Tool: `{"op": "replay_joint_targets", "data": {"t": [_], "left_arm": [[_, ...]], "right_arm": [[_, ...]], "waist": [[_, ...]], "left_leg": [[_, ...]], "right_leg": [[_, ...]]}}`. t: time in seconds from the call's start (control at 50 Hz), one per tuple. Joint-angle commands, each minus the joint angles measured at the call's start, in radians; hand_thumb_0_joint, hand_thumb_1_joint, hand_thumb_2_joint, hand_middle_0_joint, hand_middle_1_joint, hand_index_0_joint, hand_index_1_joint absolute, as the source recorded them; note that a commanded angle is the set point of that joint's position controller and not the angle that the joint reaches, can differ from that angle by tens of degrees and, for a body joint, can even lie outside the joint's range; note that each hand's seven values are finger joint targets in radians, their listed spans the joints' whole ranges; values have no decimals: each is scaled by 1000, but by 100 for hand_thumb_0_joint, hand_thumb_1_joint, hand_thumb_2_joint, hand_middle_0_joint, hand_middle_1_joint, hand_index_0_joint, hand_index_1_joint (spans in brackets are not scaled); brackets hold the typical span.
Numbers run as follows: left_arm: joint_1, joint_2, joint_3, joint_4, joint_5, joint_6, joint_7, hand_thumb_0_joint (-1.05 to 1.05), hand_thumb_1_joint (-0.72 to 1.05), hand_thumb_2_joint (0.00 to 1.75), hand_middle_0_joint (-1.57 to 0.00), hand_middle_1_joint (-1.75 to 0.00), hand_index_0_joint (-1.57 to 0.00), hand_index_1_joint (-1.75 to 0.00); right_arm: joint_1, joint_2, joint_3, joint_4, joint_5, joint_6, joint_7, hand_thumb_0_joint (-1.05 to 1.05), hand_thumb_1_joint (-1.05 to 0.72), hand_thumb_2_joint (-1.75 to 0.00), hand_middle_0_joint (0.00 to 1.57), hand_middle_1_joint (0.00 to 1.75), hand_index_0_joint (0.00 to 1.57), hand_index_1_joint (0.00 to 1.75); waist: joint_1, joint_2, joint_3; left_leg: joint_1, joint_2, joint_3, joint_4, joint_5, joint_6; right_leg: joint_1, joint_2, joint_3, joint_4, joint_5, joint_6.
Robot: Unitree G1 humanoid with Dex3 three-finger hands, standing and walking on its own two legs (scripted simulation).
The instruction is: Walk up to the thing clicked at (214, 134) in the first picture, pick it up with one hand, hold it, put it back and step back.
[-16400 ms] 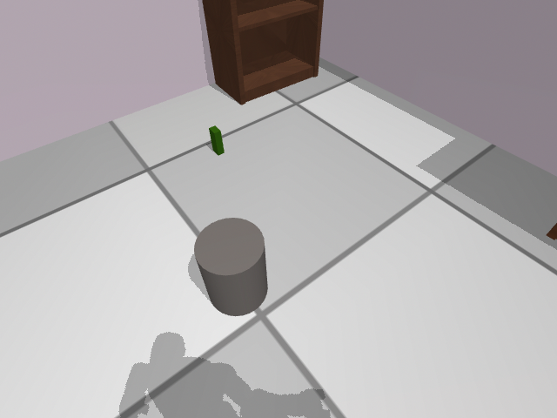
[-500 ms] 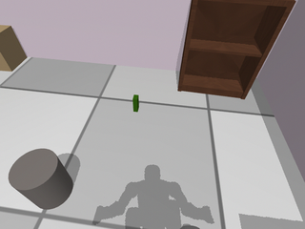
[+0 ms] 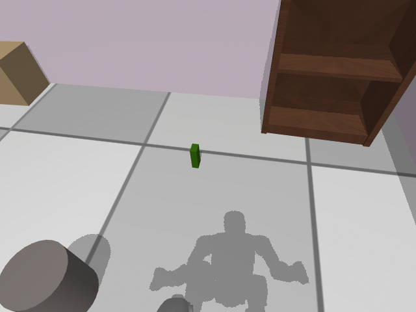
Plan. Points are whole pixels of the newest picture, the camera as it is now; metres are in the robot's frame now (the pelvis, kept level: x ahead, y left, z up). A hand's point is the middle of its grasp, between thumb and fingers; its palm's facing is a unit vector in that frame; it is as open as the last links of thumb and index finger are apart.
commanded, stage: walk up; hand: left
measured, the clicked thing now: (195, 156) +1.06 +0.19 -0.70
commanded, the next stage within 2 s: none
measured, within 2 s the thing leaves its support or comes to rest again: neither
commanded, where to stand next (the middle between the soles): +0.71 -0.02 m, yaw -1 degrees
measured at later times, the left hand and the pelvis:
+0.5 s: hand (121, 244) +0.30 +0.27 -0.14, palm faces -0.10 -0.91 -0.39, open 7.4 cm; pelvis +0.22 -0.02 -0.01, yaw -2 degrees
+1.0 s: hand (140, 204) +0.42 +0.25 -0.16, palm faces +0.00 -0.92 -0.38, open 7.4 cm; pelvis +0.42 -0.03 -0.02, yaw +1 degrees
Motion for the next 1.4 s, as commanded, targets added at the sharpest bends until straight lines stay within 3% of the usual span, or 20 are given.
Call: {"op": "replay_joint_targets", "data": {"t": [0.0,0.08,0.12,0.14,0.24,0.46,0.5,0.52,0.54,0.64,0.8,0.94,0.98,1.0,1.1,1.26,1.3,1.32,1.34,1.38], "left_arm": [[11,289,80,-84,-1,-17,18,0,90,90,-20,-30,-20,-30],[-11,264,60,-101,-1,-6,23,0,90,90,-20,-30,-20,-30],[74,145,25,-109,-20,2,30,0,90,90,-20,-30,-20,-30],[58,264,46,-87,-17,8,46,0,90,90,-20,-30,-20,-30],[101,241,48,-12,-14,11,22,0,90,90,-20,-30,-20,-30],[40,222,75,-8,10,-1,-8,0,90,90,-20,-30,-20,-30],[208,323,116,27,15,-20,21,0,90,90,-20,-30,-20,-30],[197,413,124,0,8,-25,29,0,90,90,-20,-30,-20,-30],[132,396,114,-23,-3,-20,29,0,90,90,-20,-30,-20,-30],[14,285,80,-58,-13,-27,39,0,90,90,-20,-30,-20,-30],[79,283,86,-81,-5,-26,40,0,90,90,-20,-30,-20,-30],[34,271,61,-103,-7,-9,47,0,90,90,-20,-30,-20,-30],[109,144,22,-117,-26,-4,47,0,90,90,-20,-30,-20,-30],[92,245,40,-99,-19,4,64,0,90,90,-20,-30,-20,-30],[130,232,43,-26,-18,11,39,0,90,90,-20,-30,-20,-30],[139,217,69,1,1,-12,30,0,90,90,-20,-30,-20,-30],[276,293,101,30,8,-28,55,0,90,90,-20,-30,-20,-30],[290,397,121,-1,14,-40,68,0,90,90,-20,-30,-20,-30],[211,420,111,-28,0,-35,68,0,90,90,-20,-30,-20,-30],[115,356,95,-56,-10,-39,75,0,90,90,-20,-30,-20,-30]], "right_arm": [[-91,-143,-54,-104,2,-34,3,0,-90,-90,20,30,20,30],[97,-205,-82,-51,-5,-44,-10,0,-90,-90,20,30,20,30],[251,-340,-118,-55,-27,-54,-37,0,-90,-90,20,30,20,30],[209,-362,-124,-80,18,-52,-39,0,-90,-90,20,30,20,30],[48,-233,-65,-109,29,-57,-43,0,-90,-90,20,30,20,30],[-4,-243,-62,-142,19,-43,-28,0,-90,-90,20,30,20,30],[56,-121,-17,-153,19,-44,-31,0,-90,-90,20,30,20,30],[50,-141,-17,-161,26,-35,-36,0,-90,-90,20,30,20,30],[16,-218,-37,-135,14,-24,-49,0,-90,-90,20,30,20,30],[128,-198,-40,-43,23,-13,-25,0,-90,-90,20,30,20,30],[-48,-144,-38,-113,2,-12,0,0,-90,-90,20,30,20,30],[104,-187,-66,-78,2,-28,-9,0,-90,-90,20,30,20,30],[238,-327,-106,-90,-17,-39,-37,0,-90,-90,20,30,20,30],[213,-349,-114,-102,28,-36,-40,0,-90,-90,20,30,20,30],[44,-222,-57,-131,27,-38,-47,0,-90,-90,20,30,20,30],[-32,-243,-60,-182,16,-12,-20,0,-90,-90,20,30,20,30],[-14,-141,-26,-194,11,0,-21,0,-90,-90,20,30,20,30],[4,-88,-7,-212,7,4,-22,0,-90,-90,20,30,20,30],[-33,-186,-38,-202,-3,18,-33,0,-90,-90,20,30,20,30],[3,-221,-53,-151,10,19,-30,0,-90,-90,20,30,20,30]], "waist": [[17,-138,-32],[-105,3,-114],[-147,291,-210],[-146,118,-219],[-47,105,-44],[4,40,-74],[85,-311,-155],[78,-363,-123],[58,-215,-62],[-24,-192,-34],[27,-157,-16],[-100,-31,-89],[-135,279,-188],[-136,150,-202],[-42,117,-27],[1,94,-58],[83,-159,-93],[79,-340,-72],[54,-205,-10],[13,-68,34]], "left_leg": [[104,-22,53,-150,107,9],[466,-74,66,-219,47,59],[746,296,-600,-437,-258,200],[659,366,-718,-506,-318,288],[311,188,-174,-490,11,206],[186,113,-19,-317,-147,155],[-8,-29,104,188,-99,75],[-213,-131,64,343,-299,39],[-198,-51,-55,416,-295,34],[-70,-17,-78,274,-57,18],[-41,-14,-2,-82,74,4],[406,-88,67,-253,24,69],[735,275,-592,-410,-155,227],[658,359,-682,-465,-134,322],[279,159,-163,-459,50,218],[72,95,-70,-316,-300,189],[-121,-16,29,47,-369,109],[-283,-133,54,344,-332,49],[-266,-64,-92,392,-327,32],[-240,-15,-132,393,-198,27]], "right_leg": [[-39,-235,154,-159,147,-157],[-181,-180,93,149,254,-112],[-548,62,74,669,-215,-15],[-543,17,192,737,-247,-28],[-390,-95,190,579,-69,9],[-57,-25,19,109,113,10],[202,-186,320,-82,-164,-45],[227,-405,748,-250,-292,-163],[112,-448,771,-234,-306,-228],[-23,-251,311,-217,20,-143],[44,-253,186,-172,188,-156],[-129,-193,84,176,335,-108],[-548,51,53,671,-191,0],[-552,0,143,754,-263,-14],[-365,-94,155,561,-79,9],[-44,2,10,151,106,25],[177,-85,205,11,-110,-14],[170,-376,725,-231,-360,-120],[32,-480,864,-269,-455,-229],[-13,-391,650,-219,-304,-217]]}}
